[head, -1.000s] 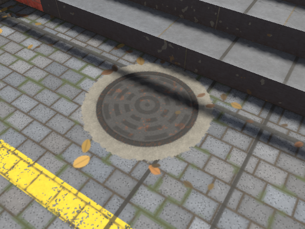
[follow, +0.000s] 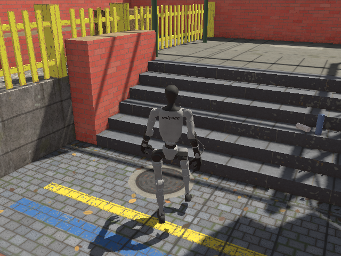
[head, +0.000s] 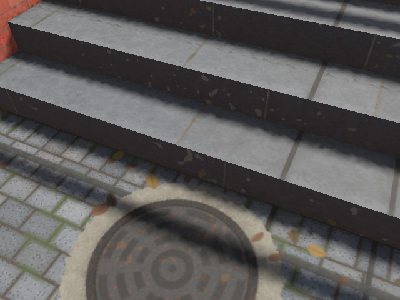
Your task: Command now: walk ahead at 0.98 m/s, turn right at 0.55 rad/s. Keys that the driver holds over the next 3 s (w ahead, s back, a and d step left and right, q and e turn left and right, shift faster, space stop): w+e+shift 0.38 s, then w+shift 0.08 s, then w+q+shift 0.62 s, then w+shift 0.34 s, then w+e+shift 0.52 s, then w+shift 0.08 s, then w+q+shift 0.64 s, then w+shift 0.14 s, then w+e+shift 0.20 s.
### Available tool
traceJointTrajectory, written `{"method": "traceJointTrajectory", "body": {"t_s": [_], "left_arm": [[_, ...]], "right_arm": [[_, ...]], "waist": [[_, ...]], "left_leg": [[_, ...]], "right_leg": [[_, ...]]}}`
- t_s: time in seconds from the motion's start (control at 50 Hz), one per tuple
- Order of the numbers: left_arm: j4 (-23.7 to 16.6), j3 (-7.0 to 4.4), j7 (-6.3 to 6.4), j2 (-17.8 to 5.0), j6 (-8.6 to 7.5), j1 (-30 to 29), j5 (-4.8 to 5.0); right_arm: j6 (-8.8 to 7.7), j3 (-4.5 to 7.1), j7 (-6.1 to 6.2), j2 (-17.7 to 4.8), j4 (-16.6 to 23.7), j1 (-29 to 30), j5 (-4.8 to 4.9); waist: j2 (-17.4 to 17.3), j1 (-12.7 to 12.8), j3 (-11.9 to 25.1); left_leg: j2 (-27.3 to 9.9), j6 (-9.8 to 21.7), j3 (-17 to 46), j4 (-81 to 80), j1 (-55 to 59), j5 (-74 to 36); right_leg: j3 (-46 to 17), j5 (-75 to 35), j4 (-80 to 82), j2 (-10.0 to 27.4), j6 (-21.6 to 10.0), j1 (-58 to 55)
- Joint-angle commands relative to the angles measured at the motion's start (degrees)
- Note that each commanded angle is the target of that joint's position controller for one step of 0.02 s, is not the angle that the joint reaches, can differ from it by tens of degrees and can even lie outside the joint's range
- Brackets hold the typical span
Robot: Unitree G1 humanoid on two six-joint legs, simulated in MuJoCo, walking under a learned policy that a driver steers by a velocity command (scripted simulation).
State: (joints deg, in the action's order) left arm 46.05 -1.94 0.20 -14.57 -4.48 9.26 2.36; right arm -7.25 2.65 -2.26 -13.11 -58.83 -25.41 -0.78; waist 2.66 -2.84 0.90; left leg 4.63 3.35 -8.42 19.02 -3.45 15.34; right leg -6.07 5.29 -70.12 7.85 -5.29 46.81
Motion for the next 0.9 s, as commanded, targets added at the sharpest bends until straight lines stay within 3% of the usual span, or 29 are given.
{"method": "traceJointTrajectory", "body": {"t_s": [0.02,0.12,0.16,0.2,0.22,0.24,0.26,0.28,0.3,0.32,0.34,0.36,0.42,0.48,0.52,0.58,0.62,0.66,0.68,0.7,0.72,0.74,0.76,0.78,0.8,0.82,0.84,0.86,0.9], "left_arm": [[-2.3,-0.14,-0.36,-1.4,0.16,1.1,-0.70],[-7.5,0.39,-3.37,-0.3,-1.38,-10.4,-0.32],[-9.3,-0.38,-4.80,-2.1,-1.76,-11.1,-0.23],[-9.0,-2.24,-5.29,-5.8,-0.92,-2.6,0.48],[-6.4,-3.89,-5.00,-9.2,0.02,9.4,0.36],[-2.4,-6.24,-4.07,-14.0,0.81,24.8,0.01],[0.2,-6.16,-2.93,-15.2,1.93,25.6,-0.12],[-3.8,-5.16,-2.85,-13.8,0.65,21.5,-2.33],[-3.4,-4.37,-2.70,-8.5,-0.23,23.2,-2.69],[-3.3,-3.68,-3.09,-6.3,-1.24,21.8,-3.06],[-4.5,-3.62,-3.67,-6.7,-2.01,16.5,-2.57],[-5.7,-3.43,-3.56,-6.4,-2.42,12.1,-2.14],[-6.7,-2.48,-1.88,-4.9,-2.00,7.3,-1.01],[-5.1,-1.77,0.30,-4.1,-1.79,9.8,-0.97],[-3.4,-2.02,0.25,-5.6,-2.17,14.2,-0.96],[-2.0,-2.22,-0.48,-6.9,-3.30,16.0,-1.43],[-0.5,-1.67,-0.32,-6.5,-2.50,16.1,-3.12],[-1.1,-1.44,0.53,-7.2,-1.51,12.6,-5.22],[-3.3,-1.63,0.81,-8.4,-1.29,6.5,-6.22],[-6.3,-2.28,0.71,-11.0,-1.62,-4.1,-5.84],[-8.4,1.06,-0.59,0.7,-3.65,-9.2,-7.99],[-9.9,2.54,-2.32,3.5,-6.21,7.1,-2.32],[-9.2,2.30,-2.81,-2.4,-7.05,7.6,-1.12],[-10.6,2.21,-2.82,-4.0,-6.98,0.9,-1.16],[-12.2,2.93,-2.47,-0.9,-6.74,-1.7,-2.74],[-14.0,3.81,-2.40,2.1,-6.48,-2.7,-4.41],[-15.5,4.74,-2.83,4.3,-5.87,-2.8,-5.04],[-17.3,5.50,-3.11,5.0,-5.14,-1.7,-4.83],[-21.9,8.00,-2.77,8.9,-4.02,-5.9,-5.01]], "right_arm": [[-2.11,-0.06,1.20,-4.0,5.4,7.7,-0.46],[-1.13,-0.13,3.02,-8.3,4.8,1.5,-0.26],[-0.04,0.26,3.91,-11.3,6.3,2.6,-0.55],[1.82,1.19,5.27,-14.6,8.1,4.4,-1.37],[2.53,1.71,5.35,-16.0,9.8,8.0,-1.43],[2.53,1.84,4.83,-15.7,11.9,12.5,-0.80],[0.53,-0.68,3.23,-5.8,13.4,11.6,-1.72],[-3.07,-2.69,1.43,-0.1,18.8,5.7,1.94],[-5.52,-1.84,0.63,-6.4,21.0,14.0,2.60],[-5.90,-1.53,0.68,-7.0,23.0,18.9,3.14],[-5.59,-1.70,1.06,-5.9,23.0,17.6,2.07],[-4.68,-1.42,1.30,-6.0,22.6,15.7,0.92],[-1.77,-0.52,2.03,-7.4,22.6,13.9,-0.24],[-1.28,-2.08,2.85,-2.9,26.8,24.1,-1.52],[-1.32,-2.58,2.84,-1.6,28.4,30.1,-0.29],[-1.64,-1.26,3.13,-4.9,30.6,35.9,1.99],[-1.34,-0.11,2.20,-7.1,29.7,31.1,2.55],[-0.49,1.74,1.58,-10.4,28.3,22.0,2.85],[-0.07,2.65,1.57,-12.2,25.2,9.5,3.25],[0.26,3.29,1.63,-13.3,18.6,-10.2,2.57],[1.14,1.64,0.87,-10.4,11.0,-19.8,1.27],[0.70,1.24,0.84,-10.4,14.3,-10.4,-1.63],[1.77,2.39,1.95,-9.1,17.0,-4.7,-1.98],[2.19,1.87,1.90,-6.5,16.7,-5.5,-1.88],[2.26,1.44,1.11,-6.3,16.2,-4.3,-1.13],[2.26,0.37,0.75,-4.8,15.7,-3.0,-0.37],[2.74,-0.35,1.00,-4.0,15.4,-2.0,-0.10],[3.36,-1.01,1.28,-3.4,15.5,0.7,0.21],[3.82,-1.73,1.92,-4.3,14.2,3.2,0.08]], "waist": [[-3.0,3.4,-8.9],[-1.4,-0.6,-10.9],[-4.3,1.2,-8.3],[-10.1,7.4,-1.8],[-12.6,13.7,3.8],[-10.2,20.9,9.5],[9.9,15.1,4.7],[22.0,6.3,14.1],[10.8,11.2,14.1],[0.5,9.0,7.6],[-8.3,4.1,4.0],[-10.0,1.4,2.3],[-8.3,-2.0,-3.0],[-4.0,2.5,-5.5],[-0.6,7.8,-5.4],[1.9,11.6,-6.0],[4.3,8.2,-1.6],[7.3,0.6,4.2],[9.0,-6.1,8.6],[4.2,-17.0,12.9],[-15.8,-14.9,9.4],[-29.1,-0.4,11.2],[-19.8,-3.0,11.9],[-8.0,-4.1,7.0],[3.2,-1.2,3.0],[6.0,1.7,0.6],[4.0,4.2,-2.2],[1.7,7.2,-3.9],[-5.0,8.6,-7.5]], "left_leg": [[-12.8,3.6,2.3,-14.2,-12.9,-13.7],[-15.7,-0.4,-3.3,-13.2,2.4,-25.5],[-16.3,-2.1,-5.7,-7.4,7.5,-50.7],[-18.1,-2.0,-6.3,7.1,11.1,-79.2],[-19.1,-0.8,-5.4,20.5,7.8,-86.2],[-16.5,-0.5,-4.6,40.2,-2.4,-77.9],[-5.5,-1.5,-1.8,64.9,-22.9,-5.6],[2.5,-1.9,12.0,81.0,-45.6,17.1],[-1.2,2.6,18.4,76.6,-49.3,9.8],[-3.2,4.2,17.8,70.1,-48.2,5.0],[-5.2,3.3,18.1,65.2,-44.2,2.4],[-6.9,1.8,18.7,61.0,-39.8,1.6],[-10.4,-3.0,15.3,48.6,-32.6,-0.5],[-9.0,-5.2,8.4,29.9,-25.7,-17.8],[-7.3,-4.9,5.9,18.3,-21.3,-28.8],[-6.1,-2.7,6.2,8.0,-26.2,-29.5],[-3.8,0.5,4.3,12.0,-27.5,-20.8],[-1.0,4.3,2.0,17.4,-25.0,-8.4],[-2.0,6.2,3.5,16.5,-15.9,-10.5],[-5.0,8.4,6.8,9.0,3.6,-22.4],[-8.3,7.0,15.8,13.5,18.5,-26.4],[-18.8,19.2,50.9,4.6,30.3,-12.7],[-20.8,21.8,56.7,-3.1,32.4,8.6],[-19.7,20.3,53.6,-4.8,26.3,10.5],[-17.8,18.3,50.4,-4.2,16.8,8.4],[-15.3,17.3,47.1,-2.8,7.9,3.3],[-12.9,16.3,43.1,-2.2,-0.5,-2.2],[-10.2,15.2,39.0,-2.6,-9.6,-2.9],[-8.2,14.0,36.5,-5.2,-22.4,-4.4]], "right_leg": [[0.7,-12.1,8.2,0.3,0.7,-1.8],[7.9,-19.6,25.8,-2.1,-1.8,0.3],[14.0,-15.5,29.7,-6.1,-3.0,-6.2],[18.0,-5.4,26.7,-11.2,-4.2,-16.8],[16.9,-0.3,24.8,-12.1,-6.1,-29.5],[11.5,-1.0,31.0,-11.7,-8.5,-49.3],[-1.6,6.0,31.1,-5.9,-11.0,-57.7],[-39.8,24.8,45.2,5.8,-25.0,-72.4],[-46.5,32.8,56.3,5.9,-20.6,-71.8],[-42.1,30.1,57.8,4.4,-16.6,-63.5],[-38.4,25.1,57.6,3.5,-15.9,-52.8],[-34.2,20.3,57.5,0.9,-15.6,-44.7],[-19.1,5.6,58.6,-4.7,-13.5,-30.2],[-6.5,-8.7,57.6,-10.0,-10.3,-20.9],[-5.2,-3.4,59.8,-9.2,-8.3,-21.6],[-6.2,-8.2,59.4,-4.8,-6.5,-36.0],[-3.7,-33.0,52.3,-1.7,-4.2,-48.8],[-1.8,-69.4,39.0,1.4,-1.9,-57.6],[-0.5,-77.7,27.9,1.5,-1.2,-55.1],[3.4,-70.2,5.5,-3.0,0.0,-42.7],[4.9,8.0,-22.3,-13.5,1.0,-15.7],[-2.6,24.5,-29.5,-17.0,2.6,7.7],[-4.4,19.3,-31.4,-12.6,1.5,13.4],[-1.8,17.0,-34.5,-11.5,1.3,15.5],[0.2,16.3,-36.6,-10.3,1.7,16.0],[0.7,16.4,-39.2,-9.7,2.5,17.1],[2.1,16.9,-44.9,-9.3,3.0,18.6],[3.6,16.6,-45.1,-8.1,3.3,18.6],[7.8,19.4,-54.5,-7.3,4.8,22.1]]}}
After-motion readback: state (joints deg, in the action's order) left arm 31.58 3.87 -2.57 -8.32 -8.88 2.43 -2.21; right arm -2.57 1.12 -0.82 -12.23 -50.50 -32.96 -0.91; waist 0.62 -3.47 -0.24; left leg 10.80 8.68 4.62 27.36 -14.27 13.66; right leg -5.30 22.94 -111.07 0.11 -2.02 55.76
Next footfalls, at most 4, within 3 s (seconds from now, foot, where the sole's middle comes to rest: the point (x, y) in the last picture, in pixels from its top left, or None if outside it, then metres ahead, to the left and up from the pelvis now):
0.24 right None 0.43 -0.11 -0.77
0.72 left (230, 223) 0.84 -0.12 -0.77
1.08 right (280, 141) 1.11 -0.34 -0.61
1.48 left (187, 117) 1.29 0.03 -0.61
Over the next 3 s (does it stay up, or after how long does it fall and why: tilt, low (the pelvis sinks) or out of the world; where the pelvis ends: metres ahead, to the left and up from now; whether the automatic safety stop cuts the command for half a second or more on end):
stays up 2.24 -0.17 0.64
